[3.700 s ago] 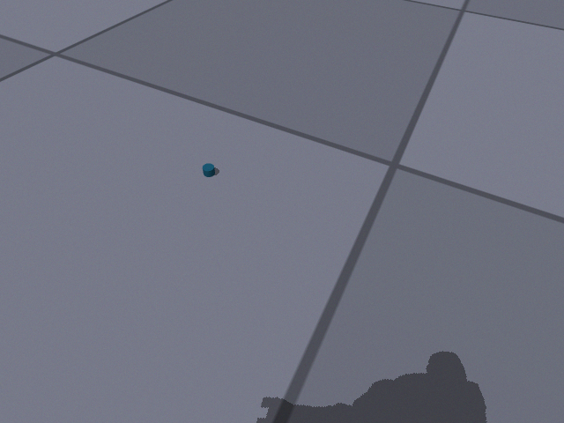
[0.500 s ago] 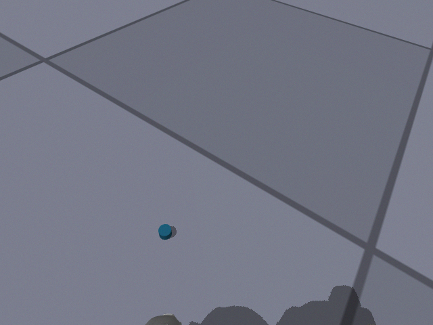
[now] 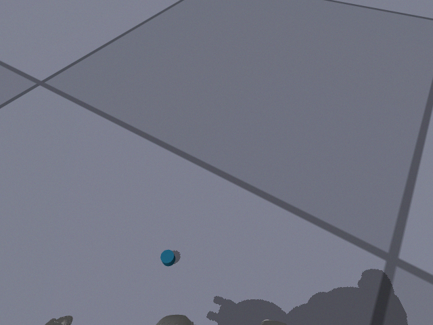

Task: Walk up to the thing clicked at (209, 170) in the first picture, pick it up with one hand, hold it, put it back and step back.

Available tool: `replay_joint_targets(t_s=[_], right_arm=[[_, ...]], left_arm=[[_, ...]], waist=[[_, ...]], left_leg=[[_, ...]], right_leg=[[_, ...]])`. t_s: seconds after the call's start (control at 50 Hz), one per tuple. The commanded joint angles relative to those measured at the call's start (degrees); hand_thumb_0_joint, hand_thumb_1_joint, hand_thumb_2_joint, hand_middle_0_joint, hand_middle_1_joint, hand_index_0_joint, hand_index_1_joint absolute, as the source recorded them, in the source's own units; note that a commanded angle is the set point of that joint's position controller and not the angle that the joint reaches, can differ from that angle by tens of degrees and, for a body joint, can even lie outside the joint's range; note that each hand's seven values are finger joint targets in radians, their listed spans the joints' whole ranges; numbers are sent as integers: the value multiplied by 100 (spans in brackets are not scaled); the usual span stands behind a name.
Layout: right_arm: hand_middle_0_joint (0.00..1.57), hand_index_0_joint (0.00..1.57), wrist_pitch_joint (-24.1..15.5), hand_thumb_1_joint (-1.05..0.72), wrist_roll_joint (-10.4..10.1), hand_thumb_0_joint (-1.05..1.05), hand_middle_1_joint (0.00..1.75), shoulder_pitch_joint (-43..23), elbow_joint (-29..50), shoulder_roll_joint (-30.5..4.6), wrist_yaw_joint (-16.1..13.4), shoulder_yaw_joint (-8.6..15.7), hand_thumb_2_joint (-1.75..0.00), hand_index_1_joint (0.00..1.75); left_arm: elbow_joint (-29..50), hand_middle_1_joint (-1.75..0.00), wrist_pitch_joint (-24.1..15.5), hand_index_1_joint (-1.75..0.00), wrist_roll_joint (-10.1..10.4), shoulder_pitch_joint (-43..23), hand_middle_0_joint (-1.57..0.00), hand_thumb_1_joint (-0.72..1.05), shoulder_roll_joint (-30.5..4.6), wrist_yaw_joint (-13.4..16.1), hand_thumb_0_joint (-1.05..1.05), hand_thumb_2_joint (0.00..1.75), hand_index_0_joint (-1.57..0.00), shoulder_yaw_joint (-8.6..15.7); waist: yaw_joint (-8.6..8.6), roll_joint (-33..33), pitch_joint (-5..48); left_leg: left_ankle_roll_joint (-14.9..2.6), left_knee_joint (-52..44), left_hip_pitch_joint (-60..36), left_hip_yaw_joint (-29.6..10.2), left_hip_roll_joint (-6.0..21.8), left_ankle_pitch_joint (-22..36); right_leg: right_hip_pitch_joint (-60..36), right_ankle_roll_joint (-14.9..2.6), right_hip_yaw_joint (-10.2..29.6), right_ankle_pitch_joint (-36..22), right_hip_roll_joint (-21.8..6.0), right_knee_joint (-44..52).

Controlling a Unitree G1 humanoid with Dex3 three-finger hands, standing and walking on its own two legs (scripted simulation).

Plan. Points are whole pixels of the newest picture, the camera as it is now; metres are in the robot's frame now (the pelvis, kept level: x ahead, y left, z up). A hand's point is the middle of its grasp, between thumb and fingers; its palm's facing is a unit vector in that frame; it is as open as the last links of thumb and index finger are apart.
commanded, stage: walk up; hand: left
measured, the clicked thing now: (168, 257) +0.48 +0.26 -0.74
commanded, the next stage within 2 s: stand in 1.50 s
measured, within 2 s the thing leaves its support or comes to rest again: neither
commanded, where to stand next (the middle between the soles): +0.09 +0.01 m, yaw +0 degrees
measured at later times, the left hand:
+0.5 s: hand out of the picture +0.10 +0.28 -0.15, palm faces +0.00 -0.95 -0.32, open 7.4 cm
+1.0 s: hand out of the picture +0.13 +0.27 -0.13, palm faces +0.01 -0.94 -0.34, open 7.4 cm
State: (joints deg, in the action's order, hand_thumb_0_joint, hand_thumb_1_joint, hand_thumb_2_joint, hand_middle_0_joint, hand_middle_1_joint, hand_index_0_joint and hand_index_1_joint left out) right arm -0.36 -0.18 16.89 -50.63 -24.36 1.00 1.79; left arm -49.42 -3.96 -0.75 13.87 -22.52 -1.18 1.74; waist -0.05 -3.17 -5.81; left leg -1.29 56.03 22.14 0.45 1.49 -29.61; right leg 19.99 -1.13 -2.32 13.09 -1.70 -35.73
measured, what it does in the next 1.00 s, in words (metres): steps on the spot: left foot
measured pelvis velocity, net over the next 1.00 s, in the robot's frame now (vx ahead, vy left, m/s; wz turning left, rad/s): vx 0.06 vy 0.02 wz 0.02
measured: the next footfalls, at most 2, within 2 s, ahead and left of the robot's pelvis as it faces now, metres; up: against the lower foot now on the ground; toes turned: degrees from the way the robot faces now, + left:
left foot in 0.18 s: +0.11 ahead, +0.15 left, +0.00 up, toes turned +1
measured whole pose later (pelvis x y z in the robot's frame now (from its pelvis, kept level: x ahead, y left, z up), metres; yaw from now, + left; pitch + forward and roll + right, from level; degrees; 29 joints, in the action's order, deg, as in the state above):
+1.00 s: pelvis +0.06 +0.02 +0.02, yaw +1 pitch -2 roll +0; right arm -0.1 -0.1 2.9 -67.7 -20.4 1.0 0.2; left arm -67.6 -0.7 -0.7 3.8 -20.0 -0.7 0.4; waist -0.4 -0.5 -2.5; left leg 0.7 18.9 8.2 0.6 1.2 -8.5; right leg 6.6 1.6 -2.4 8.9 -2.2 -17.7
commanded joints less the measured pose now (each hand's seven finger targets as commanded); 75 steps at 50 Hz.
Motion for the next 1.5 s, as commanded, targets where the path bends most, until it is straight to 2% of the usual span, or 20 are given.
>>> replay_joint_targets(t_s=[0.0,0.06,0.08,0.1,0.12,0.14,0.16,0.18,0.2,0.24,0.26,0.3,0.36,0.44,0.5,0.72,0.94,1.04,1.4,1.48], right_arm=[[20,20,-94,-90,34,0,30,465,137,-1005,-62,326,-90,30],[20,20,-78,-90,40,0,30,214,-6,-842,-53,288,-90,30],[20,20,-93,-90,40,0,30,177,-60,-803,-73,286,-90,30],[20,20,-104,-90,39,0,30,144,-143,-823,-84,296,-90,30],[20,20,-130,-90,66,0,30,167,-218,-818,-108,312,-90,30],[20,20,-159,-90,88,0,30,71,-257,-898,-127,325,-90,30],[20,20,-204,-90,132,0,30,-46,-211,-1145,-150,365,-90,30],[20,20,-245,-90,87,0,30,-628,-87,-1436,-132,359,-90,30],[20,20,-227,-90,28,0,30,-914,-131,-1424,-99,319,-90,30],[20,20,-200,-90,28,0,30,-1144,-248,-1137,-85,171,-90,30],[20,20,-188,-90,23,0,30,-1199,-307,-1029,-78,114,-90,30],[20,20,-176,-90,5,0,30,-1154,-469,-949,-65,68,-90,30],[20,20,-196,-90,17,0,30,-1265,-664,-993,-73,56,-90,30],[20,20,-194,-90,-15,0,30,-1382,-846,-956,-89,28,-90,30],[20,20,-168,-90,-38,0,30,-1565,-958,-930,-94,49,-90,30],[20,20,-124,-90,-16,0,30,-1770,-1269,-843,-92,56,-90,30],[20,20,-101,-90,24,0,30,-1771,-1335,-802,-85,47,-90,30],[20,20,-127,-90,37,0,30,-1656,-1345,-792,-95,39,-90,30],[20,20,-117,-90,51,0,30,-1439,-1307,-763,-122,63,-90,30],[20,20,-135,-90,97,0,30,-1440,-1234,-783,-128,64,-90,30]], left_arm=[[281,-30,-59,-30,-6,69,-20,90,-1596,182,0,90,-20,369],[248,-30,-7,-30,-27,-101,-20,90,-1512,193,0,90,-20,342],[241,-30,28,-30,-2,-251,-20,90,-1523,193,0,90,-20,328],[215,-30,66,-30,33,-334,-20,90,-1501,186,0,90,-20,308],[208,-30,104,-30,62,-494,-20,90,-1436,179,0,90,-20,253],[167,-30,140,-30,92,-492,-20,90,-1254,173,0,90,-20,183],[176,-30,155,-30,114,-458,-20,90,-1040,162,0,90,-20,107],[41,-30,212,-30,190,-295,-20,90,-925,165,0,90,-20,71],[-244,-30,255,-30,166,-274,-20,90,-1145,190,0,90,-20,156],[-444,-30,211,-30,105,-292,-20,90,-1100,168,0,90,-20,128],[-545,-30,184,-30,105,-355,-20,90,-1157,164,0,90,-20,137],[-656,-30,149,-30,93,-544,-20,90,-1237,149,0,90,-20,101],[-830,-30,154,-30,128,-766,-20,90,-1130,140,0,90,-20,32],[-1054,-30,131,-30,131,-930,-20,90,-1136,145,0,90,-20,6],[-1229,-30,143,-30,119,-987,-20,90,-1080,150,0,90,-20,-20],[-1528,-30,175,-30,75,-1254,-20,90,-1010,143,0,90,-20,10],[-1526,-30,207,-30,30,-1309,-20,90,-998,144,0,90,-20,65],[-1491,-30,212,-30,24,-1310,-20,90,-995,141,0,90,-20,99],[-1418,-30,244,-30,8,-1303,-20,90,-931,140,0,90,-20,134],[-1356,-30,231,-30,19,-1196,-20,90,-937,138,0,90,-20,96]], waist=[[12,1402,539],[-46,1461,644],[8,1454,698],[46,1219,726],[189,1101,741],[179,840,678],[142,274,757],[-145,-441,656],[-194,-437,484],[-267,-237,525],[-233,-304,479],[-90,-313,509],[-74,-295,696],[-31,-1,937],[-27,88,970],[-16,411,945],[-9,288,670],[-13,273,870],[30,302,754],[29,314,826]], left_leg=[[45,-226,318,-137,217,492],[93,-1203,-278,80,124,730],[89,-1482,-451,144,87,942],[81,-1794,-819,221,16,1284],[14,-2210,-1196,229,-32,1683],[-19,-2586,-1340,-1,76,1863],[-189,-3036,-1355,-899,729,2017],[-608,-3606,-488,-1992,1436,1248],[-813,-3647,181,-1914,1490,782],[-435,-3375,118,-1201,988,1048],[-249,-3281,135,-1009,808,1126],[-102,-3300,-196,-862,622,1025],[-118,-3475,-645,-915,695,1478],[-81,-3403,-1093,-686,645,2424],[-71,-3478,-1323,-619,633,2609],[17,-3875,-1620,-503,608,2843],[60,-4118,-1386,-536,557,2194],[56,-4080,-1450,-505,588,2433],[49,-4084,-1339,-515,579,2401],[74,-4079,-1517,-513,653,2669]], right_leg=[[-469,-1030,1293,-865,-1225,1415],[-186,-984,1008,-1161,-1158,1117],[-134,-995,985,-1154,-1191,981],[99,-920,931,-979,-1162,816],[407,-783,885,-761,-1148,609],[588,-578,827,-395,-1017,508],[708,-312,665,-73,-747,155],[253,-35,216,952,-85,-226],[-517,-52,210,1326,-62,-371],[-799,-81,354,651,-180,426],[-884,-112,469,345,-298,638],[-696,-187,712,273,-478,937],[-798,-71,498,-95,-376,1020],[-1061,-21,522,-806,-521,1300],[-1109,20,490,-973,-573,1527],[-1382,102,461,-1090,-676,1955],[-1339,120,472,-501,-627,2173],[-1505,104,466,-759,-644,2096],[-1498,78,456,-675,-613,2083],[-1448,86,481,-774,-667,2037]])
